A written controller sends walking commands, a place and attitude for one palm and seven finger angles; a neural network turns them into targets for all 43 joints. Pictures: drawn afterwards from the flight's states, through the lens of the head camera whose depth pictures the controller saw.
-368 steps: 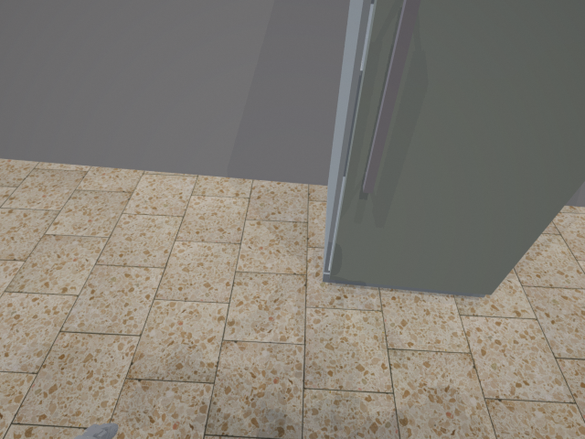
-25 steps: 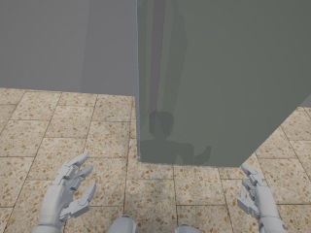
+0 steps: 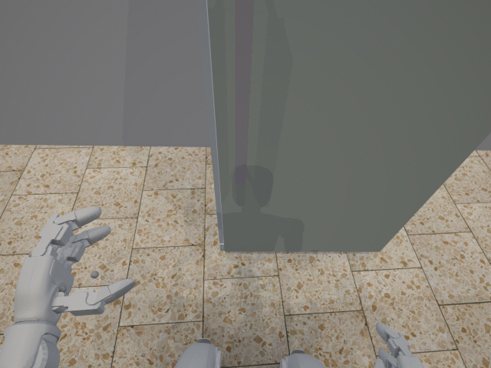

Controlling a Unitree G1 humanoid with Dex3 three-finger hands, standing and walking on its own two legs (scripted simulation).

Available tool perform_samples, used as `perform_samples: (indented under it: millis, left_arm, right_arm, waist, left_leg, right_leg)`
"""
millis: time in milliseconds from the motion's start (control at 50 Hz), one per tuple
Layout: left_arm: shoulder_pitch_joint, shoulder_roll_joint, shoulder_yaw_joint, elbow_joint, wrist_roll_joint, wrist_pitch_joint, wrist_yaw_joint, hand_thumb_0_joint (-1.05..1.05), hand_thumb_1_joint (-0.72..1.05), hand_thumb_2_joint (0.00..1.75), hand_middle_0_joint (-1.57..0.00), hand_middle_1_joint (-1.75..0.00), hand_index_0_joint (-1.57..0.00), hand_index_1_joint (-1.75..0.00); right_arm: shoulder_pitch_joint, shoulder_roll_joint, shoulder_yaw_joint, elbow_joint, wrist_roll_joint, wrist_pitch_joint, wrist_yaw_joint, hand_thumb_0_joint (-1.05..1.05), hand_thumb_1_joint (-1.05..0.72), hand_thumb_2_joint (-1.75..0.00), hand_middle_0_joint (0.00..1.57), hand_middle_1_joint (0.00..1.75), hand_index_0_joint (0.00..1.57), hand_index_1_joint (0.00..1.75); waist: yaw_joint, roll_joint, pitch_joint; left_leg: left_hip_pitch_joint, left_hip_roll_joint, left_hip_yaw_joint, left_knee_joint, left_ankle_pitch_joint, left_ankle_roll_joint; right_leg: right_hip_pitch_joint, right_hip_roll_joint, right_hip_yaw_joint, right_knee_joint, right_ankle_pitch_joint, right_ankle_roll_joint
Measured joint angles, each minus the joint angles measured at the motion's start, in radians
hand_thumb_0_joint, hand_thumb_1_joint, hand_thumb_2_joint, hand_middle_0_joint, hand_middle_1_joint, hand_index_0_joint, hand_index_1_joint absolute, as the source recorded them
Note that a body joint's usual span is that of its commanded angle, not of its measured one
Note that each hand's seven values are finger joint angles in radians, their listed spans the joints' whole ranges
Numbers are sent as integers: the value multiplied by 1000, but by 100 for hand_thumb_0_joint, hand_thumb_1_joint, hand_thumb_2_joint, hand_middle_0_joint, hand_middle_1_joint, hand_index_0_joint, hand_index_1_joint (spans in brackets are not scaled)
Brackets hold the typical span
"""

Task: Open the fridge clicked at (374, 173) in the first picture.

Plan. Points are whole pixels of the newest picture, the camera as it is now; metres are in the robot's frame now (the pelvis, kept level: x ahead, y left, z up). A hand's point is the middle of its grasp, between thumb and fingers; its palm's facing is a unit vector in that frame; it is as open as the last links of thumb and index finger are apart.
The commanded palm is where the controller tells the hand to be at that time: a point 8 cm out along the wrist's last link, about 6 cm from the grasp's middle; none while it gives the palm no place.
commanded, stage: raise the hand to about handle height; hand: left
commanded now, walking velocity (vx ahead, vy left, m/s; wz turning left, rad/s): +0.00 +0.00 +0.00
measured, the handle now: (242, 87) +0.54 +0.04 +0.16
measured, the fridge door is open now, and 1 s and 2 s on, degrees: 0 0 0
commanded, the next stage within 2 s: move the hooked fingers beside the handle in 1.16 s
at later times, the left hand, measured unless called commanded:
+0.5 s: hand (73, 248) +0.27 +0.26 +0.08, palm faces +0.06 -1.00 -0.05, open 13.9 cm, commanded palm +0.24 +0.32 +0.09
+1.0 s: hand (71, 227) +0.29 +0.26 +0.10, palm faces +0.09 -0.99 -0.06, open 13.9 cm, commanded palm +0.25 +0.31 +0.10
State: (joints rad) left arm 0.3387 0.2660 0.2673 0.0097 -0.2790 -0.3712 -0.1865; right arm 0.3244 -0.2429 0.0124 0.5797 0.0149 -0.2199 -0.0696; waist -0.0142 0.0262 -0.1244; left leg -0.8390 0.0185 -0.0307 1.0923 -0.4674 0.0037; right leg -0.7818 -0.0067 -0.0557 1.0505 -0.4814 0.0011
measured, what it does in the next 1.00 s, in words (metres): stands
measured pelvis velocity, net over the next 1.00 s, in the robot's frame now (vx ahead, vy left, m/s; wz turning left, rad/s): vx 0.01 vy -0.01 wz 0.00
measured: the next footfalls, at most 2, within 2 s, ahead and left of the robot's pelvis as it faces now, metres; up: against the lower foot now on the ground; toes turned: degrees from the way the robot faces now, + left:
none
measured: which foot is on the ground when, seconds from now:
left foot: down 0.00-1.00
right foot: down 0.00-1.00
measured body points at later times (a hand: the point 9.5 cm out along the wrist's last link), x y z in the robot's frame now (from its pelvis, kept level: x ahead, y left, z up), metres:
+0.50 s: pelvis +0.02 +0.00 +0.02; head +0.06 +0.01 +0.46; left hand +0.26 +0.32 +0.08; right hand +0.20 -0.22 -0.05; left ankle +0.04 +0.11 -0.66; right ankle +0.02 -0.13 -0.66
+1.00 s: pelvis +0.01 -0.01 +0.02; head +0.06 +0.00 +0.47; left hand +0.28 +0.32 +0.10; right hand +0.17 -0.26 -0.06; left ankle +0.04 +0.11 -0.66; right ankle +0.02 -0.13 -0.66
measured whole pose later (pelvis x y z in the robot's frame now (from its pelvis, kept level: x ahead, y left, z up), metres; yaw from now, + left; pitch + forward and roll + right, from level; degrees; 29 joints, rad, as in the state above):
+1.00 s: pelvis +0.01 -0.01 +0.02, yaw +0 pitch +10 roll -2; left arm 0.06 0.37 0.43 0.33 -0.35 -0.31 -0.43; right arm 0.29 -0.28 0.03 0.58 0.04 -0.22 -0.08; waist -0.01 0.02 -0.09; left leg -0.69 0.02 -0.03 0.94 -0.43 0.00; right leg -0.64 0.00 -0.05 0.91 -0.44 -0.01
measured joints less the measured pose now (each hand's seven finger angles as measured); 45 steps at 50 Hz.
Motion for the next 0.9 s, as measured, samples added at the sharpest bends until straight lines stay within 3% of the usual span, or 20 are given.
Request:
perform_samples:
  millis: [60, 160, 220, 320, 480, 640, 760, 820, 900]
  left_arm:
    - [-33, 16, 0, 35, -8, -34, -49, 0, -6, 49, -27, -92, -27, -92]
    - [-65, 32, -9, 83, -28, 46, -137, 0, -18, 44, -28, -100, -28, -100]
    - [-60, 38, 8, 65, -36, 66, -130, 0, -25, 41, -29, -105, -28, -105]
    - [-97, 45, 55, 67, -44, 35, -105, 0, -36, 36, -30, -112, -29, -112]
    - [-192, 85, 80, 205, -52, 123, -210, -1, -46, 31, -30, -118, -30, -118]
    - [-257, 112, 147, 239, -75, 80, -228, -1, -49, 30, -30, -120, -30, -120]
    - [-302, 145, 163, 335, -90, 132, -279, -1, -49, 30, -30, -120, -30, -120]
    - [-289, 133, 155, 340, -89, 138, -288, -1, -49, 30, -30, -120, -30, -120]
    - [-270, 110, 154, 312, -78, 91, -262, -1, -49, 30, -30, -120, -30, -120]
  right_arm:
    - [-19, -28, -6, 12, 5, -6, 1, 2, -90, -90, 20, 30, 20, 30]
    - [-57, -31, -7, -6, 20, -11, -12, 2, -90, -90, 20, 30, 20, 30]
    - [-67, -16, -2, -24, 18, -20, -13, 2, -90, -90, 20, 30, 20, 30]
    - [-81, -2, 15, -42, 13, -21, -1, 1, -90, -90, 20, 30, 20, 30]
    - [-88, -5, 46, -43, 21, 0, -8, 1, -90, -90, 20, 30, 21, 30]
    - [-57, -14, 41, -10, 20, -2, -15, 1, -90, -90, 20, 30, 21, 30]
    - [-40, -34, 32, -2, 31, 7, -20, 1, -90, -90, 20, 30, 21, 30]
    - [-32, -41, 24, -7, 29, 2, -17, 1, -90, -90, 20, 30, 21, 30]
    - [-27, -41, 16, -9, 21, -3, -11, 1, -90, -90, 20, 30, 20, 30]
  waist:
    - [2, 3, 5]
    - [3, -3, 12]
    - [5, -10, 8]
    - [17, -6, 0]
    - [30, 8, 13]
    - [24, 1, 24]
    - [11, 11, 24]
    - [7, 11, 25]
    - [6, 2, 29]
  left_leg:
    - [-15, -5, -7, 18, -9, 4]
    - [9, -5, -1, -2, -8, 9]
    - [41, -4, 2, -29, -4, 9]
    - [73, -6, -6, -54, 0, 8]
    - [95, -6, -9, -82, 12, 7]
    - [127, 0, -9, -110, 20, 0]
    - [141, 1, -3, -137, 33, -1]
    - [147, 2, 4, -150, 39, -1]
    - [151, 4, 9, -155, 41, -3]
  right_leg:
    - [-8, -4, -7, 12, -9, 4]
    - [15, -4, -1, -13, -3, 10]
    - [47, -3, 2, -42, 4, 9]
    - [85, -4, -7, -73, 8, 9]
    - [108, -3, -10, -102, 19, 7]
    - [137, 4, -10, -129, 28, 1]
    - [146, 4, -4, -148, 39, -1]
    - [146, 5, 4, -156, 45, -1]
    - [145, 6, 9, -153, 45, -3]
